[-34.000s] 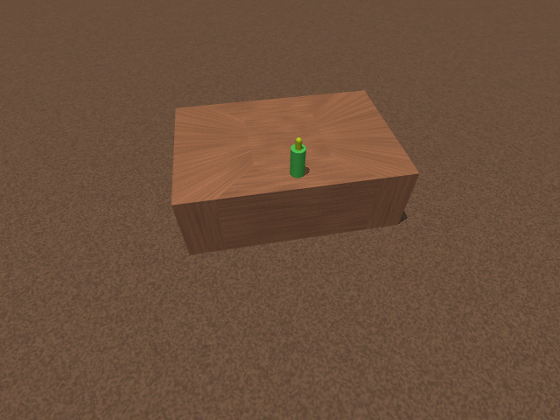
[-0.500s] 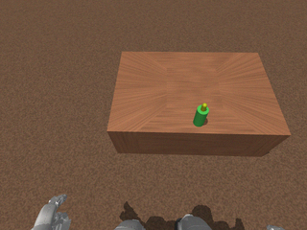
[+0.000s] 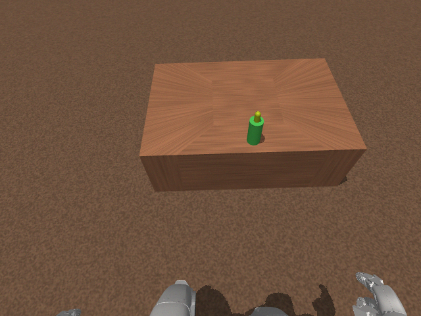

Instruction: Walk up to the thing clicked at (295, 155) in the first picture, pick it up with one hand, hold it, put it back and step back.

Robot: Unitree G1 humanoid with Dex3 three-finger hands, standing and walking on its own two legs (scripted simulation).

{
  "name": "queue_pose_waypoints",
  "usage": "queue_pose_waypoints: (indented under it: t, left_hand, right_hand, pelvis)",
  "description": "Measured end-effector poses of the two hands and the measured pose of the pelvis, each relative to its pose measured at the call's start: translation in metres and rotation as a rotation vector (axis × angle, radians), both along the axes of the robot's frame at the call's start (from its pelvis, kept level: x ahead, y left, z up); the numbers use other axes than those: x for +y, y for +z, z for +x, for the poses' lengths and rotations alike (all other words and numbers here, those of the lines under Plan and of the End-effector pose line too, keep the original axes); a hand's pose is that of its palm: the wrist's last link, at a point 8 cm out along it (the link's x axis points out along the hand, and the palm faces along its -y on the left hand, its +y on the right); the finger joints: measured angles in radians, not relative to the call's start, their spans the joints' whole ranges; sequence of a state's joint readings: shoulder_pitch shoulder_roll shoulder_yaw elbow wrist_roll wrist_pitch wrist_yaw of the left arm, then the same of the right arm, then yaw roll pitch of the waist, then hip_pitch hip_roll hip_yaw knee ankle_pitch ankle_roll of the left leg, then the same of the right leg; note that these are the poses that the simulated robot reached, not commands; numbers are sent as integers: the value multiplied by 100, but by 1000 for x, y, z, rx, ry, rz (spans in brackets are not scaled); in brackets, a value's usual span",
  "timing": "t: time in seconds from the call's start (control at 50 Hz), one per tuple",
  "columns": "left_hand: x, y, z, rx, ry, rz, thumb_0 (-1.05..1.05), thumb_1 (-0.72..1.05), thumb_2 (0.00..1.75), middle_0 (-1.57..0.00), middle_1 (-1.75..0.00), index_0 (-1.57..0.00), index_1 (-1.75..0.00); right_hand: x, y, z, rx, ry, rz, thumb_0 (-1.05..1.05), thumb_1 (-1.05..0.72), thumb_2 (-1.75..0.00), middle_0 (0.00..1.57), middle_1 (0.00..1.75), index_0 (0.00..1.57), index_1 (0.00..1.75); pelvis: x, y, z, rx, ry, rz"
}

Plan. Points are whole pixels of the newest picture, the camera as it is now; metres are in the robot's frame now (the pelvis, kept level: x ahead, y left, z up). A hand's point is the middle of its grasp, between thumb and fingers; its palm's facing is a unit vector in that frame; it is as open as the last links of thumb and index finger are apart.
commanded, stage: step back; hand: right
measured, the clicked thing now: (255, 127) +0.82 -0.14 -0.33
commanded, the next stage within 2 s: stand in 1.78 s
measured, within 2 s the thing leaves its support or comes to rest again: neither
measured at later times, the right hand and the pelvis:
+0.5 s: hand out of the picture -0.08 -0.27 -0.12, palm faces -0.16 +0.89 -0.42, open 7.4 cm; pelvis -0.16 -0.01 +0.02, yaw +5 degrees
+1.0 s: hand out of the picture -0.18 -0.28 -0.14, palm faces -0.14 +0.93 -0.35, open 7.4 cm; pelvis -0.26 -0.03 +0.01, yaw +5 degrees
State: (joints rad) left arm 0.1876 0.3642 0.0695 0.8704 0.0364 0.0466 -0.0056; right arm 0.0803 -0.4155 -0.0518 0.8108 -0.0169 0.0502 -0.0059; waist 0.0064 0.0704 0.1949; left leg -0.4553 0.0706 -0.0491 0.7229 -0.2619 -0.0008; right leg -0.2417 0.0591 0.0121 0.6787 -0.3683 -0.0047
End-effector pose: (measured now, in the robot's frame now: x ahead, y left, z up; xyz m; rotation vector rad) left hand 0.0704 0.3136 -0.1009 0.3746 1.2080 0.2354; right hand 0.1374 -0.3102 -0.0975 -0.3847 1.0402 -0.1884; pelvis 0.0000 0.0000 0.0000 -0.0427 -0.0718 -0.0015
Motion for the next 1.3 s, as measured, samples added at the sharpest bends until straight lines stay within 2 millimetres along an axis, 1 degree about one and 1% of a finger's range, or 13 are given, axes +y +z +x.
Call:
queue_pose_waypoints:
  t: [0.1, 0.2, 0.3, 0.38, 0.46, 0.54, 0.66, 0.74, 0.8, 0.94, 1.08, 1.2, 1.3]
  left_hand:
    - [-10, 22, -40, -7, 22, 18, 1, 90, 90, -20, -30, -21, -30]
    - [-5, 31, -52, -65, 21, 48, 1, 89, 90, -21, -31, -21, -30]
    - [6, 19, -62, -158, 22, 44, 1, 90, 90, -20, -30, -21, -30]
    - [6, 4, -88, -154, 39, 1, 1, 90, 90, -20, -30, -21, -30]
    - [-4, 5, -123, -110, 60, -46, 1, 90, 90, -20, -30, -21, -30]
    - [-11, 3, -162, -80, 72, -53, 1, 90, 90, -20, -30, -21, -30]
    - [-28, -7, -227, 2, 36, -16, 1, 90, 90, -20, -30, -21, -30]
    - [-45, 2, -269, 38, 49, -14, 1, 90, 90, -20, -30, -21, -30]
    - [-48, 12, -289, 40, 72, -2, 1, 90, 90, -20, -30, -21, -30]
    - [-34, 17, -303, -31, 100, 14, 1, 89, 90, -21, -31, -21, -30]
    - [-26, 10, -305, -10, 85, -14, 1, 90, 90, -20, -30, -21, -30]
    - [-35, 13, -289, -29, 52, -11, 1, 90, 90, -20, -30, -21, -30]
    - [-49, 16, -282, -70, 67, -1, 1, 90, 90, -20, -30, -21, -30]
  right_hand:
    - [-8, -1, -54, 77, -20, 29, 1, -90, -89, 20, 30, 20, 30]
    - [-14, -7, -114, 177, -11, 7, 1, -90, -89, 20, 30, 20, 30]
    - [-8, -14, -163, 258, 28, -29, 1, -90, -89, 20, 30, 20, 30]
    - [5, -6, -194, 255, 31, -26, 1, -90, -89, 20, 30, 20, 30]
    - [6, 11, -212, 224, 44, -37, 1, -90, -89, 20, 30, 21, 30]
    - [-3, 21, -211, 162, 63, -50, 1, -90, -89, 20, 30, 21, 30]
    - [-26, 11, -211, 33, 71, -33, 1, -90, -89, 20, 30, 21, 30]
    - [-35, 3, -233, 32, 41, -2, 1, -90, -89, 20, 30, 20, 30]
    - [-36, 1, -256, 68, 28, 29, 1, -90, -89, 20, 30, 20, 30]
    - [-29, -11, -301, 173, 54, 29, 1, -90, -89, 20, 30, 20, 30]
    - [-14, -1, -325, 158, 32, 52, 1, -90, -89, 20, 30, 20, 30]
    - [-34, 2, -330, 157, -1, 45, 1, -90, -89, 20, 30, 21, 30]
    - [-49, -4, -318, 181, -7, 25, 1, -90, -89, 20, 30, 20, 30]
  pelvis:
    - [-8, 14, -27, 23, 0, 78]
    - [-9, 15, -58, 53, 43, 71]
    - [-5, 2, -97, 52, 108, 46]
    - [-3, 3, -128, 19, 95, 82]
    - [-5, 15, -149, 29, 108, 20]
    - [-14, 17, -174, 53, 83, 17]
    - [-32, 3, -216, 55, 21, 42]
    - [-41, 7, -234, 30, 29, 15]
    - [-44, 13, -239, 34, 26, 56]
    - [-38, 12, -257, 43, 96, 44]
    - [-34, 16, -266, 35, 76, 64]
    - [-46, 17, -261, 40, 64, 51]
    - [-54, 15, -251, 30, 78, 28]
